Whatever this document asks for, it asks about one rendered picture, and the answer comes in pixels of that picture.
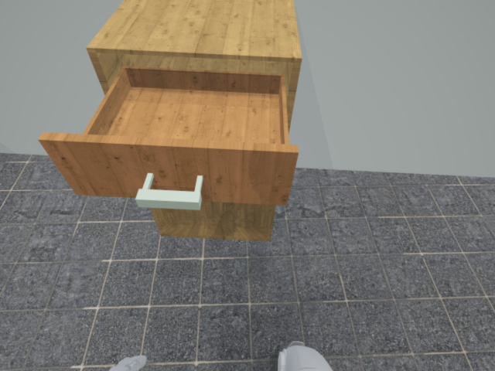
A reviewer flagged robot left hand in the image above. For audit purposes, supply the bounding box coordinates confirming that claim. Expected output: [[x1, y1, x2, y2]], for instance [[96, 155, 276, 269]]
[[109, 356, 147, 371]]

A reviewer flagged robot right shin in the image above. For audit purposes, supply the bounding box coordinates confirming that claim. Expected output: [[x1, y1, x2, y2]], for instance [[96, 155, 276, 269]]
[[289, 341, 305, 347]]

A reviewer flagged handle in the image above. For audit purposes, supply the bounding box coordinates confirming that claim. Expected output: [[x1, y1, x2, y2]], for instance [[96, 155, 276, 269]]
[[135, 173, 203, 210]]

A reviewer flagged cabinet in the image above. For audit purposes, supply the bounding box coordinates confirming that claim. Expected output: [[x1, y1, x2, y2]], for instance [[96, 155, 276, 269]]
[[86, 0, 302, 242]]

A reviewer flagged drawer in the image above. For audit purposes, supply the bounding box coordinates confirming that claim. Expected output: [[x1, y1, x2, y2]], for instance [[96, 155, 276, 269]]
[[38, 66, 299, 206]]

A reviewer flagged robot right thigh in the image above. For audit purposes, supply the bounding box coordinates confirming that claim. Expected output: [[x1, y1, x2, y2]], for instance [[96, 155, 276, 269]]
[[278, 345, 333, 371]]

